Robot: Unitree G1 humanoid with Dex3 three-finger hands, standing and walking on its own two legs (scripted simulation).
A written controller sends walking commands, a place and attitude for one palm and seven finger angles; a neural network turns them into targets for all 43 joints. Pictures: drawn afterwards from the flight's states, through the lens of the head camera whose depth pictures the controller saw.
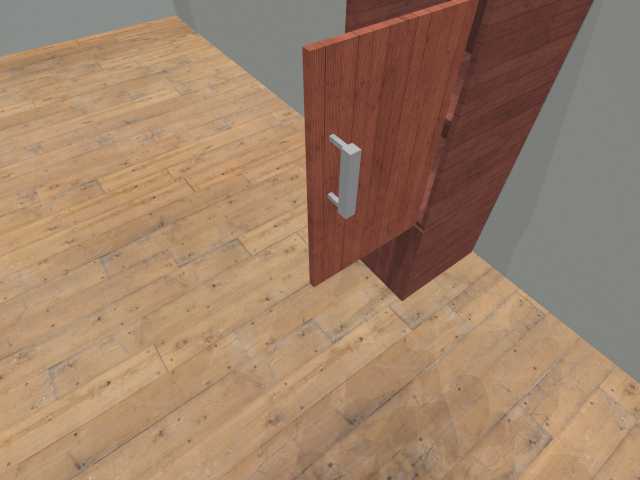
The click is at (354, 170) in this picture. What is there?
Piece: cupboard door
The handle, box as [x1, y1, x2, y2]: [328, 134, 361, 218]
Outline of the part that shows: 332,134 329,136 329,140 341,150 339,197 338,198 331,192 328,194 328,197 338,207 338,212 344,218 346,218 354,213 361,150 352,143 346,144 334,134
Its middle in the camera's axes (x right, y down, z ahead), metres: +0.04 -0.11 +0.71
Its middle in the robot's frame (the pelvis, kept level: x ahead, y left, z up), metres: +0.61 +0.00 +0.01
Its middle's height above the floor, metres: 0.79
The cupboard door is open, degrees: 90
